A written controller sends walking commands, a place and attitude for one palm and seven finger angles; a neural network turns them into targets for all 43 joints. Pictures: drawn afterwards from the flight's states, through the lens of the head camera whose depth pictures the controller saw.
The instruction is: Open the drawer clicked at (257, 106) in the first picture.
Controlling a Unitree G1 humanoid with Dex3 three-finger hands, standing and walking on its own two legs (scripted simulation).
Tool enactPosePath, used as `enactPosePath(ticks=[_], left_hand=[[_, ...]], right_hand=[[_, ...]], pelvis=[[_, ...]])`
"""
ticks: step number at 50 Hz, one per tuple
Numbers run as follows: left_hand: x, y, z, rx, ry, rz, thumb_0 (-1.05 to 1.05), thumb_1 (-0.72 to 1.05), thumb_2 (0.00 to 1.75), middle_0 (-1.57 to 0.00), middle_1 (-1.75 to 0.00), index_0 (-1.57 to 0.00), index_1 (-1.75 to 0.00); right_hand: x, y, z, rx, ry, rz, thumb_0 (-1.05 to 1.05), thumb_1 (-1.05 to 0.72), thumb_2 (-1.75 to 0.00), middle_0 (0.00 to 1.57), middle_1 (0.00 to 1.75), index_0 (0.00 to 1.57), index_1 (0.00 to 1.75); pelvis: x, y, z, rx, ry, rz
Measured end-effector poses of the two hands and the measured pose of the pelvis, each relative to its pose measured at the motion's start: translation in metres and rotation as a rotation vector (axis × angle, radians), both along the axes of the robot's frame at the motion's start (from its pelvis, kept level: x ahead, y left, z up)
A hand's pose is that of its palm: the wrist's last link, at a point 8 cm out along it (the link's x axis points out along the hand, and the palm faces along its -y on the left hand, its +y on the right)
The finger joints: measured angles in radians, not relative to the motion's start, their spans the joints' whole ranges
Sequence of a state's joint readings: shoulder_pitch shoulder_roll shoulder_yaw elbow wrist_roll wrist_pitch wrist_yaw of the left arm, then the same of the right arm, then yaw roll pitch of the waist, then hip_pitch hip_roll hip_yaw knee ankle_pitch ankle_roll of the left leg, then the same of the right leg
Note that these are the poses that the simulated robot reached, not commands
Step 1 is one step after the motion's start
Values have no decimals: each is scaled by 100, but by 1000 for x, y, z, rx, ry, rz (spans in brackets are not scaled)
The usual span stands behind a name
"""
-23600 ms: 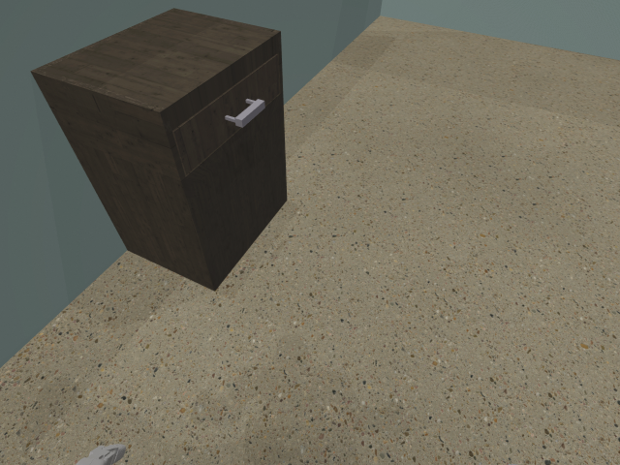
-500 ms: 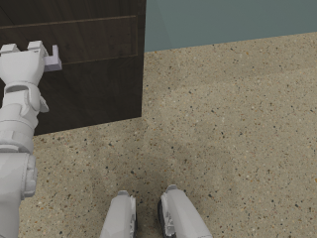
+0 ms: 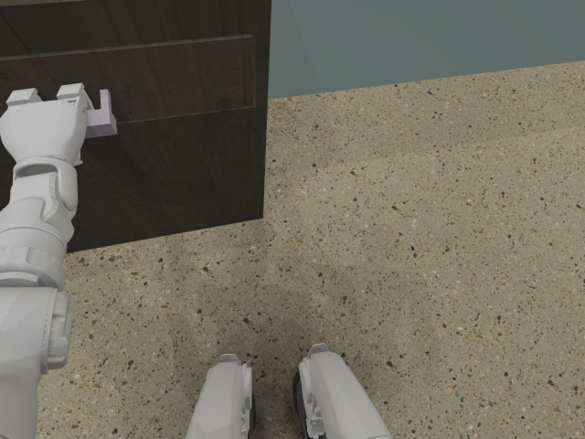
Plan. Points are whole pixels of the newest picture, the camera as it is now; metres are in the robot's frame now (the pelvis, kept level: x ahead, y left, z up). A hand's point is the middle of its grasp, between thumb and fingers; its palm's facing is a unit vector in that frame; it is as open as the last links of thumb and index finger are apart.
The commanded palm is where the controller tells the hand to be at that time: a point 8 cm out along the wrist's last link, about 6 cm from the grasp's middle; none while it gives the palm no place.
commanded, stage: close the thumb around the handle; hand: left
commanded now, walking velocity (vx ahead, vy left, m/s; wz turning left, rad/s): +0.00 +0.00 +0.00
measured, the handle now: (61, 114) +0.55 +0.29 -0.01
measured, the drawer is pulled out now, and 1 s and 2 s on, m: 0.00 0.07 0.19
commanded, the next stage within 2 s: pull the drawer open in 0.06 s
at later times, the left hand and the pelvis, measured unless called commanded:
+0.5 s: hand (69, 167) +0.48 +0.28 -0.03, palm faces -0.06 -0.04 -1.00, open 5.8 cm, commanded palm +0.46 +0.25 +0.02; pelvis +0.02 +0.01 +0.02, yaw -1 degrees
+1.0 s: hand (69, 202) +0.43 +0.27 -0.03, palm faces -0.04 -0.04 -1.00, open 5.8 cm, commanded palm +0.40 +0.25 +0.02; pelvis +0.03 +0.01 +0.03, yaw +0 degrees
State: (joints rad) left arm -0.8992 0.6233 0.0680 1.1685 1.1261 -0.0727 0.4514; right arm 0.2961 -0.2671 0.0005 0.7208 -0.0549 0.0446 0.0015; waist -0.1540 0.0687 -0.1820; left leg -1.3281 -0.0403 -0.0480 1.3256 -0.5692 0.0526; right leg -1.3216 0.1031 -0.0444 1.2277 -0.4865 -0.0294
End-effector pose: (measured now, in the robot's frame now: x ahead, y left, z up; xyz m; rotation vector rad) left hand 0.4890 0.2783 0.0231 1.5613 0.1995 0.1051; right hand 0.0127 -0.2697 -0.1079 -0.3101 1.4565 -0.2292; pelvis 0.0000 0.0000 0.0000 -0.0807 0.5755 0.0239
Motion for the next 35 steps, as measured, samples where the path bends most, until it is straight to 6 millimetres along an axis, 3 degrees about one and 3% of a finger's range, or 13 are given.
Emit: enactPosePath(ticks=[14, 21, 35], left_hand=[[-1, 0, 0, -10, 2, -1, 0, 69, 78, -36, -134, -39, -135], [-11, -1, 0, -28, 0, -10, 1, 70, 76, -32, -134, -39, -135], [-47, -5, -1, -37, -22, -26, 1, 70, 78, -31, -135, -38, -135]], right_hand=[[2, -1, 4, -3, -4, -7, 1, -91, -90, 20, 30, 20, 30], [9, 5, 8, 16, -4, -22, 1, -91, -90, 20, 30, 20, 30], [61, 15, 13, 53, -72, 23, 1, -91, -90, 20, 30, 20, 30]], pelvis=[[3, 1, 3, 3, -6, -9], [10, 5, 11, 6, -19, -21], [28, 9, 25, 11, -57, -12]])
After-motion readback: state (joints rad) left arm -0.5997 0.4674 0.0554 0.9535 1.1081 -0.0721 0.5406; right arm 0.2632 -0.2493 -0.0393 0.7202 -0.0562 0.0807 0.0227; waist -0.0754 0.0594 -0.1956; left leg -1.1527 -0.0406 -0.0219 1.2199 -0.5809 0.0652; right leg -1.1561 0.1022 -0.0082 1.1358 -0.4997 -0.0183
